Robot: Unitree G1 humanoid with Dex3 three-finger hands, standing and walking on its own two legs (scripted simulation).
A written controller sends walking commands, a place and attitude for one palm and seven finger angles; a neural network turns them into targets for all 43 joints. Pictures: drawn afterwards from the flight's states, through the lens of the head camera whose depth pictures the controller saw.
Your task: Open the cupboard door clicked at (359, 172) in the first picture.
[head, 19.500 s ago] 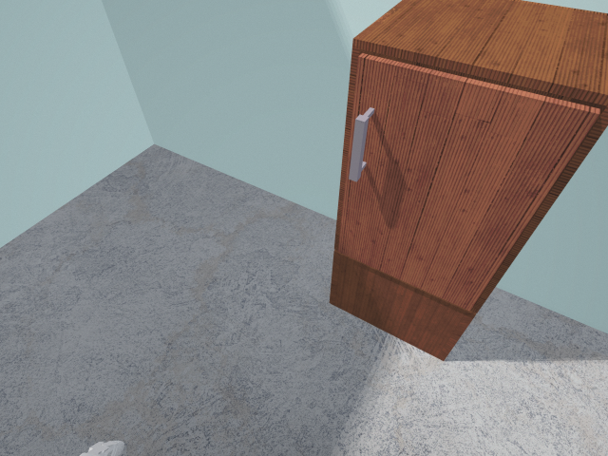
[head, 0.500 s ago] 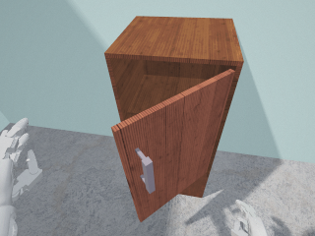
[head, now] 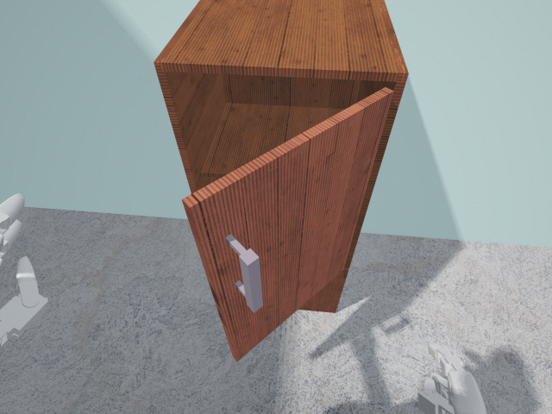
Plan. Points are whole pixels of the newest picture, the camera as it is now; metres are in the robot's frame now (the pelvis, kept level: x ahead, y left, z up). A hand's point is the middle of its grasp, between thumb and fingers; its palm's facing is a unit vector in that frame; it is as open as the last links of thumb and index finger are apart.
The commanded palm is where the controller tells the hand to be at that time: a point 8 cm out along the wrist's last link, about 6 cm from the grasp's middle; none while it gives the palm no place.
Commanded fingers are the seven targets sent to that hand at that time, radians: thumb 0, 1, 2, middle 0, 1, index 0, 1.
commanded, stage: step back with the hand held close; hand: left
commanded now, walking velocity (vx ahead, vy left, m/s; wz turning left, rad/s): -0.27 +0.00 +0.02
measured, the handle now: (244, 275) +0.32 +0.07 +0.01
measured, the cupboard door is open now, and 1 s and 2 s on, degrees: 47 47 47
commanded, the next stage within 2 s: stop stepping back and stand still in 1.10 s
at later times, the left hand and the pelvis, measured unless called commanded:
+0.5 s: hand out of the picture +0.15 +0.28 +0.15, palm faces +0.46 -0.74 -0.48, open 7.4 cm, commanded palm +0.08 +0.32 +0.18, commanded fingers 0.00 0.90 0.90 -0.20 -0.30 -0.20 -0.30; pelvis -0.05 +0.02 -0.03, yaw +0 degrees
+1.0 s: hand out of the picture +0.13 +0.27 +0.16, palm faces +0.40 -0.81 -0.43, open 7.4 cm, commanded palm +0.06 +0.31 +0.18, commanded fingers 0.00 0.90 0.90 -0.20 -0.30 -0.20 -0.30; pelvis -0.09 +0.01 +0.00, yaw -2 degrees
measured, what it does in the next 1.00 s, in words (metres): lifts its right foot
